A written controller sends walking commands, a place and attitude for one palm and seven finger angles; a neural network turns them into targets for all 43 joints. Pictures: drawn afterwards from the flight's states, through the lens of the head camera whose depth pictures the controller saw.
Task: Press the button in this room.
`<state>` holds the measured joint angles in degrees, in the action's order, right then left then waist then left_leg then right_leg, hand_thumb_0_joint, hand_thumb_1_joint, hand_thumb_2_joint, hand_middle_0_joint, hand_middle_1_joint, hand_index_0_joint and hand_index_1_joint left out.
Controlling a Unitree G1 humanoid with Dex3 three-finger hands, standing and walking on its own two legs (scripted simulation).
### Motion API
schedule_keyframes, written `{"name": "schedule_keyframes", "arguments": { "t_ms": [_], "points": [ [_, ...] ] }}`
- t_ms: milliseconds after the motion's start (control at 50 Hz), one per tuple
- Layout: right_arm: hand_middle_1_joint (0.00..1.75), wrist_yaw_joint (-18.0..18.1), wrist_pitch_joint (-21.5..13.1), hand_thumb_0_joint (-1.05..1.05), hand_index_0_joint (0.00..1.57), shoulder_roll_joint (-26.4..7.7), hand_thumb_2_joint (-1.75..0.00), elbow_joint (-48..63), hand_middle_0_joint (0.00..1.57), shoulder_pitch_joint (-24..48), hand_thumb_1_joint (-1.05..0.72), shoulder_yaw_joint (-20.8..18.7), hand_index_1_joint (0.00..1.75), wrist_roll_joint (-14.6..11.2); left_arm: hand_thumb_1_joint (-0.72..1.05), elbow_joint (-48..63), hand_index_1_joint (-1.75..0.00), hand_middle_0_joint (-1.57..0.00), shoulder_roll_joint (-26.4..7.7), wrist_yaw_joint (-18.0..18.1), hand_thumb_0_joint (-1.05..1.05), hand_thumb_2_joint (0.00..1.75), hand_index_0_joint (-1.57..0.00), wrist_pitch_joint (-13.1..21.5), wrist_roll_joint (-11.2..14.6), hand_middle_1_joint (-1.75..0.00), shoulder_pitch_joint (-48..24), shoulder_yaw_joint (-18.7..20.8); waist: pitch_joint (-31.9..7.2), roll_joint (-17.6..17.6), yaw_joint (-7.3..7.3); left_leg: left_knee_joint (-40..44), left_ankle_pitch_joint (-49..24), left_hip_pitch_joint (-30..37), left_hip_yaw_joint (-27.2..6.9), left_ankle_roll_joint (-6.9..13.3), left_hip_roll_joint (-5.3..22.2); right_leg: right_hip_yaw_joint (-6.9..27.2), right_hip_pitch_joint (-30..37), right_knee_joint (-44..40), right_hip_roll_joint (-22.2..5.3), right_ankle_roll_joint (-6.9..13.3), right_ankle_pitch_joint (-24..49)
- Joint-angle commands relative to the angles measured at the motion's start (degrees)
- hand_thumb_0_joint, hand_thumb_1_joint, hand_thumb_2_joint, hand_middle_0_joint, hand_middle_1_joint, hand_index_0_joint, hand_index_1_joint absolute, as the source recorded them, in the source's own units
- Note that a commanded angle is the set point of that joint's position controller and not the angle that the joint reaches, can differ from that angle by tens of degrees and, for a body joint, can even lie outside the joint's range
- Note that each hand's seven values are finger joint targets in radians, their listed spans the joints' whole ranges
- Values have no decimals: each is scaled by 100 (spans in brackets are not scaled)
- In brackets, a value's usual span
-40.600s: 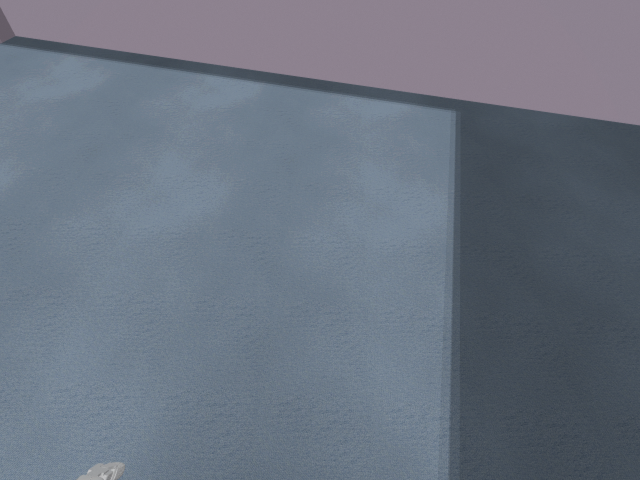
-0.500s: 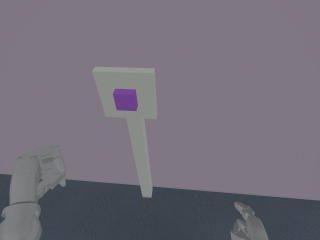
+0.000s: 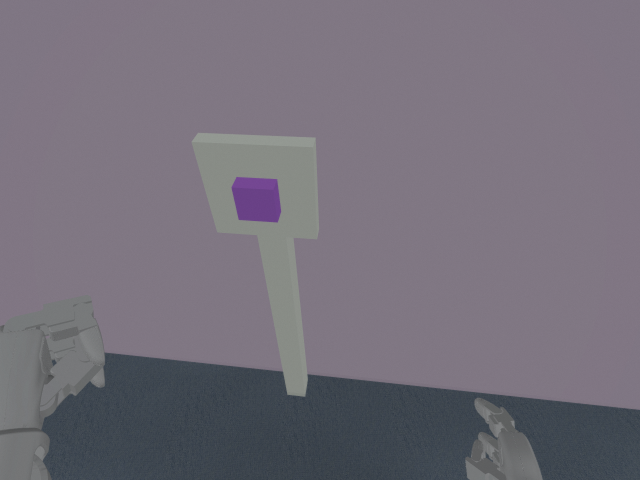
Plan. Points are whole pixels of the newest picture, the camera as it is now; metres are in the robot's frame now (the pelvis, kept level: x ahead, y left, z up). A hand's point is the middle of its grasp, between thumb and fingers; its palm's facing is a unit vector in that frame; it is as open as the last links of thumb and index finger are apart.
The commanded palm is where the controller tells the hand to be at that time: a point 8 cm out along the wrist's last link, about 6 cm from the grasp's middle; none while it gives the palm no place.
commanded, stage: step back with the hand held close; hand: left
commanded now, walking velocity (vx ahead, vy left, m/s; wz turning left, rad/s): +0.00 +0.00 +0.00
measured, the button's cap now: (257, 198) +0.53 +0.18 +0.08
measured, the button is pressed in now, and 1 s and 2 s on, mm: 0 0 0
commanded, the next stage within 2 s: stop stepping back and stand still in 1.32 s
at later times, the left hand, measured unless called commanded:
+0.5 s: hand (79, 370) +0.16 +0.25 +0.15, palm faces +0.28 -0.82 -0.50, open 3.1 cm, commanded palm +0.10 +0.29 +0.17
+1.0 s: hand out of the picture +0.07 +0.28 +0.16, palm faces +0.39 -0.79 -0.47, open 3.1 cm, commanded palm +0.00 +0.31 +0.17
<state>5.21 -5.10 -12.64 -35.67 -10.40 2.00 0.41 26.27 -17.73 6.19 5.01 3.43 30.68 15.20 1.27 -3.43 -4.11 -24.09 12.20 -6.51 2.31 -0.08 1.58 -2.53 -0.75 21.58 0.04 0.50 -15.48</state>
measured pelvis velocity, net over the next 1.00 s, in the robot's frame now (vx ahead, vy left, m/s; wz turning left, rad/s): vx -0.11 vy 0.03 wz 0.05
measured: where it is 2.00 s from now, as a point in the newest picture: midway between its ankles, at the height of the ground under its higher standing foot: outside the picture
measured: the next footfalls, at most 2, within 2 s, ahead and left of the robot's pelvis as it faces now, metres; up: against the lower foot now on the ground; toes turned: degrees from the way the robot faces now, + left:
left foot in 1.24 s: -0.06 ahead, +0.13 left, +0.00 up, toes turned +2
right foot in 1.54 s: -0.25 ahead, -0.09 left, +0.00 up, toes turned -3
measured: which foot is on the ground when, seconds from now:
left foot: down 0.00-1.00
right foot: down 0.00-1.00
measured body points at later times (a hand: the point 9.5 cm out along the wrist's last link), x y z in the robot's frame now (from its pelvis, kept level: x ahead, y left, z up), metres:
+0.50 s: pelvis -0.03 +0.02 +0.00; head -0.01 +0.01 +0.44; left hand +0.14 +0.29 +0.18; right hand +0.14 -0.23 -0.08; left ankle +0.02 +0.12 -0.74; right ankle -0.03 -0.11 -0.74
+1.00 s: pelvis -0.11 +0.03 -0.02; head -0.10 +0.05 +0.43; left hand +0.05 +0.32 +0.18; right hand +0.06 -0.20 -0.09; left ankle +0.02 +0.12 -0.74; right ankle -0.07 -0.10 -0.74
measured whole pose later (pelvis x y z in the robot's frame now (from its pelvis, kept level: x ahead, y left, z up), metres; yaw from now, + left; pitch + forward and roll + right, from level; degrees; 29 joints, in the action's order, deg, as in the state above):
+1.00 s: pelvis -0.11 +0.03 -0.02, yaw +3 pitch -1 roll -3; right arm 5.0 -4.5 -11.3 -33.0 -12.7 0.9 0.5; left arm 34.2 -23.9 8.8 14.6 0.9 34.3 22.2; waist 2.1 -1.2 1.2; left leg -31.8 5.2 -26.5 0.0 3.0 1.0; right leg 0.0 -18.4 34.4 3.1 -0.4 -16.3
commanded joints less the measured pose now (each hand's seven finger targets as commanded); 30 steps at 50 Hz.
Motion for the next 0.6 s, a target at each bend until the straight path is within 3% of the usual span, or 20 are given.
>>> {"name": "schedule_keyframes", "arguments": {
  "t_ms": [0,40,60,80,100,140,200,240,280,360,440,580],
  "points": [
    [30,36,-341,0,20,-537,-90,970,20,812,-90,-230,30,15,90,1234,-150,-130,-918,81,0,90,-130,393,31,-150,-408,673,-136,64,12,279,-832,435,-83,153,-65,90,-746,-498,15,7,1026],
    [30,38,-327,0,20,-526,-90,964,20,802,-90,-236,30,14,90,1184,-150,-130,-934,78,0,90,-130,392,47,-150,-382,724,-158,93,-2,277,-819,457,-70,160,-60,101,-754,-518,18,2,1022],
    [30,45,-317,0,20,-547,-90,939,20,801,-90,-240,30,18,90,1215,-150,-130,-952,89,0,90,-130,394,30,-150,-764,669,-178,62,51,258,-833,478,-48,172,-76,124,-774,-539,10,-2,1054],
    [30,5,-163,0,20,-634,-90,1208,20,650,-90,-191,30,-44,90,1602,-150,-130,-1949,156,0,90,-130,692,-16,-150,-1768,1663,418,-62,268,133,-454,42,-156,213,5,453,-1311,-847,-228,-35,1201],
    [30,-6,-78,0,20,-618,-90,1049,20,751,-90,-260,30,3,90,1073,-150,-130,-1315,77,0,90,-130,682,-1,-150,-749,1178,132,380,261,-79,-558,-28,-214,255,29,473,-1348,-801,-383,-41,1332],
    [30,-77,100,0,20,-666,-90,1149,20,660,-90,-316,30,-2,90,1004,-150,-130,-915,-9,0,90,-130,640,-34,-150,-48,774,-197,406,310,-176,-972,36,-155,254,77,415,-1275,-612,-436,-70,1689],
    [30,-66,252,0,20,-690,-90,1255,20,635,-90,-373,30,-17,90,1282,-150,-130,-1056,19,0,90,-130,664,-37,-150,293,886,-716,162,320,-149,-1627,130,-122,256,165,290,-1104,-306,-392,-142,2056],
    [30,-61,341,0,20,-698,-90,1348,20,623,-90,-409,30,-43,90,1512,-150,-130,-1194,50,0,90,-130,661,-27,-150,350,999,-955,232,327,-180,-2069,116,-158,244,216,243,-992,-111,-346,-152,2311],
    [30,-31,399,0,20,-706,-90,1410,20,648,-90,-442,30,-59,90,1713,-150,-130,-1431,98,0,90,-130,682,-15,-150,406,1215,-1099,151,314,-203,-2312,105,-167,235,233,207,-967,25,-323,-157,2435],
    [30,-25,439,0,20,-690,-90,1505,20,572,-90,-475,30,-98,90,1859,-150,-130,-1433,158,0,90,-130,735,20,-150,614,1286,-1175,19,325,-180,-2414,-123,-233,233,322,209,-946,284,-248,-157,2293],
    [30,-19,399,0,20,-717,-90,1501,20,531,-90,-493,30,-114,90,1810,-150,-130,-1361,196,0,90,-130,775,25,-150,695,1234,-1022,31,351,-43,-1781,-487,-328,240,394,225,-1047,313,-205,-164,1703],
    [30,8,197,0,20,-781,-90,1478,20,519,-90,-502,30,-84,90,1932,-150,-130,-1428,294,0,90,-130,995,-60,-150,609,1310,-597,-94,402,354,751,-1628,-581,316,414,417,-1069,214,-173,-101,263]
  ]
}}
